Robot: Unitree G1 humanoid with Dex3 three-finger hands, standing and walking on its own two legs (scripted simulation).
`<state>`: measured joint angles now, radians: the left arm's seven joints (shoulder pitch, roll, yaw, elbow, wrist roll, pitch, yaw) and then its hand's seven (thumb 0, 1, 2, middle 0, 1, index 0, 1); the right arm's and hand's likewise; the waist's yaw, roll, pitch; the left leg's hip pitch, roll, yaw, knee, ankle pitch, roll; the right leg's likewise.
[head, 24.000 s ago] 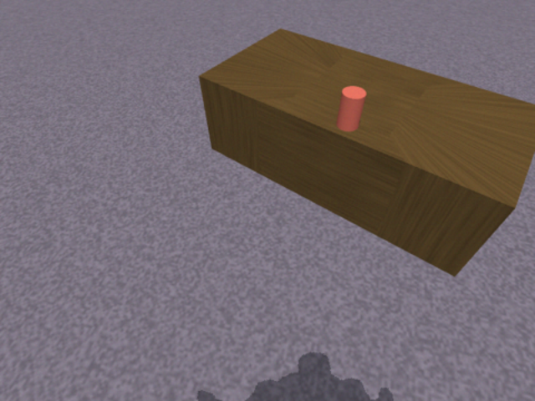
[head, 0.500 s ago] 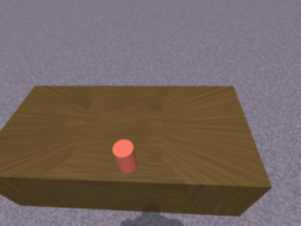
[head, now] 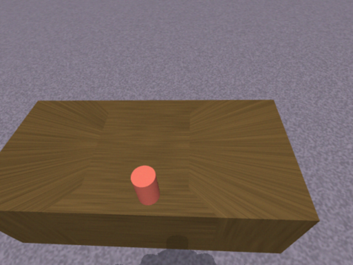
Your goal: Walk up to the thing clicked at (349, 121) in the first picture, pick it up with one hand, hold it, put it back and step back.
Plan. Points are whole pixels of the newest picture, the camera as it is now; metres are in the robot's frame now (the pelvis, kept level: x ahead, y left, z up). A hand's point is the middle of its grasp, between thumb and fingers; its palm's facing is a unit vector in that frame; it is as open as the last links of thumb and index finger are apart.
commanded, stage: home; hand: left
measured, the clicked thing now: (146, 186) +0.45 +0.15 -0.26
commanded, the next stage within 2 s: stand in 0.04 s
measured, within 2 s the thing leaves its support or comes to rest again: neither
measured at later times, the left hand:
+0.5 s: hand out of the picture +0.07 +0.25 -0.15, palm faces +0.00 -0.93 -0.37, open 11.7 cm
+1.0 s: hand out of the picture +0.09 +0.24 -0.15, palm faces -0.01 -0.94 -0.35, open 7.4 cm
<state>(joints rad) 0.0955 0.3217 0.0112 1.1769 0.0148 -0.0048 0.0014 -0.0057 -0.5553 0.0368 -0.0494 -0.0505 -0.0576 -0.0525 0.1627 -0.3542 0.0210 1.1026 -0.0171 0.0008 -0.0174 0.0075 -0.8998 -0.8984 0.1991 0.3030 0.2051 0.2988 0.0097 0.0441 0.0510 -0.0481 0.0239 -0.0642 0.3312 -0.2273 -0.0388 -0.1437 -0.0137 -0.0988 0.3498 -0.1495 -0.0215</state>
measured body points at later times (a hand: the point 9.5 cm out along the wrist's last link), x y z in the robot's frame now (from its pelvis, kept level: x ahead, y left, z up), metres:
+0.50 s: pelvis +0.00 -0.01 +0.00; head +0.01 -0.02 +0.45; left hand +0.07 +0.30 -0.12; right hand +0.06 -0.30 -0.15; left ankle -0.02 +0.15 -0.75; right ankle +0.03 -0.10 -0.75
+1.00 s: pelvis +0.01 -0.01 +0.00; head +0.01 -0.02 +0.45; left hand +0.09 +0.29 -0.12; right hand +0.07 -0.30 -0.14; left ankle -0.02 +0.15 -0.75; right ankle +0.03 -0.10 -0.75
